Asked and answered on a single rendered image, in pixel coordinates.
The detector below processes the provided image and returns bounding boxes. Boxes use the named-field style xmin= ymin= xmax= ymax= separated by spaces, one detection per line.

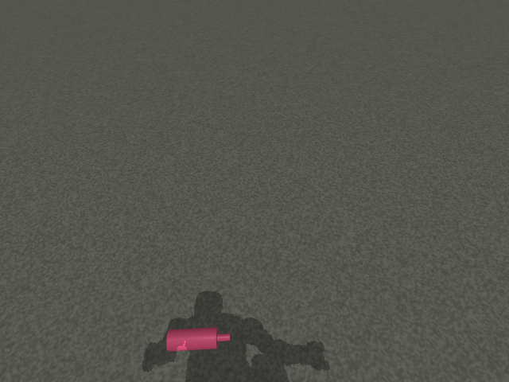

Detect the bottle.
xmin=166 ymin=327 xmax=231 ymax=352

